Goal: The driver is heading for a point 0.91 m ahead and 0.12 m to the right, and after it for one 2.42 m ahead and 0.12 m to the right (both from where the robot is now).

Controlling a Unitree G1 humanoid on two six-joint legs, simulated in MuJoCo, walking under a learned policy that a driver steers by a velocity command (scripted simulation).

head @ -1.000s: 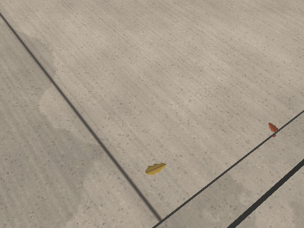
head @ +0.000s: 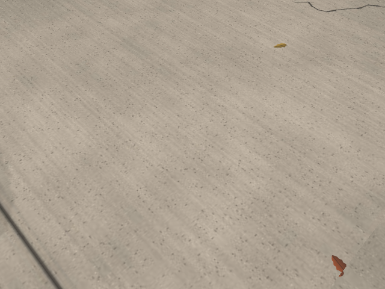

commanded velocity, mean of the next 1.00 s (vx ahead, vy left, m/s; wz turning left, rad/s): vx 0.73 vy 0.00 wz -0.30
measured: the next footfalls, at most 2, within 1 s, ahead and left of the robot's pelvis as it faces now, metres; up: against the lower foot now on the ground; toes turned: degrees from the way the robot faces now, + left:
left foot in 0.28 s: +0.45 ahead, +0.10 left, +0.01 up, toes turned -14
right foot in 0.70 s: +0.78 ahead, -0.24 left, +0.01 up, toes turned -25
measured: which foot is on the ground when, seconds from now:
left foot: up 0.00-0.26, down 0.28-0.68, up 0.70-1.00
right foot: down 0.00-0.28, up 0.30-0.68, down 0.70-1.00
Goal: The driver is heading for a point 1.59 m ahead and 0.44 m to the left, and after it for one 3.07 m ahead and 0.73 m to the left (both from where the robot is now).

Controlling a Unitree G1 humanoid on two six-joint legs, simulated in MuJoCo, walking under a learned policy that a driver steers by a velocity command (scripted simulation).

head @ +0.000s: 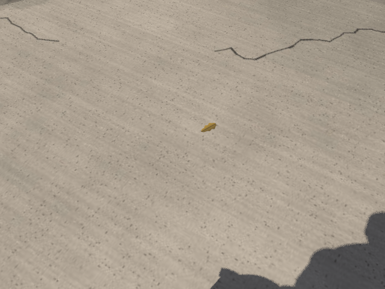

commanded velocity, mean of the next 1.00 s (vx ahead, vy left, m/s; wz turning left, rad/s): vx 0.04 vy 0.00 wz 0.43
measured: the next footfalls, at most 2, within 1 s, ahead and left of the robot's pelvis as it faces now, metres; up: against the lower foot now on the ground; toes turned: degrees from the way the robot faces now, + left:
left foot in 0.18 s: +0.20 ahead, +0.13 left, +0.00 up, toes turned +11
right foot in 0.62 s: +0.27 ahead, -0.07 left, +0.00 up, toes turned +38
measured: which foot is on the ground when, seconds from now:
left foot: up 0.00-0.16, down 0.18-0.64, up 0.66-0.96, down 0.98-1.00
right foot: down 0.00-0.16, up 0.18-0.60, down 0.62-0.98, up 1.00-1.00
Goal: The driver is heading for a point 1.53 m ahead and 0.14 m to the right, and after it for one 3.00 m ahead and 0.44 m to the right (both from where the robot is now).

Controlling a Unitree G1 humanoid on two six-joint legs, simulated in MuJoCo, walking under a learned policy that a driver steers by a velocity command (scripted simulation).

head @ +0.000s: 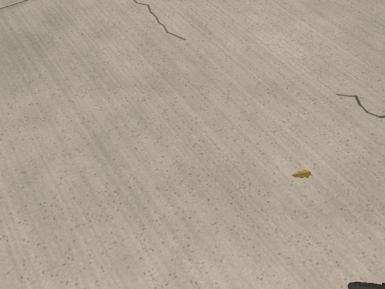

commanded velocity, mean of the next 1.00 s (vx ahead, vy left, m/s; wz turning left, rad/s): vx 0.00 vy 0.00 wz -0.03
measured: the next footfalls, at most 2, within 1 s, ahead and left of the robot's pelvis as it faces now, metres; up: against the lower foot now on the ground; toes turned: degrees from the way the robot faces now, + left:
right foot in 0.40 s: +0.02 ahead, -0.18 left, +0.00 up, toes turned -23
left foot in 0.94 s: +0.03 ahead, +0.07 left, +0.00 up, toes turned +5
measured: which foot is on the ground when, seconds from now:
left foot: down 0.00-0.40, up 0.42-0.92, down 0.94-1.00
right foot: up 0.00-0.38, down 0.40-0.94, up 0.96-1.00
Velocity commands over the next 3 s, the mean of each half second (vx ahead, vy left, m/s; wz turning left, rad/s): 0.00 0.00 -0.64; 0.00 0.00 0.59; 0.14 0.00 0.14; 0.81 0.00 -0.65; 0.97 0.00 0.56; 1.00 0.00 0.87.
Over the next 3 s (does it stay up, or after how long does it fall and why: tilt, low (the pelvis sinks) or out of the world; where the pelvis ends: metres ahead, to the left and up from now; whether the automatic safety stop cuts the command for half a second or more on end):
stays up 1.30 -0.18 -0.01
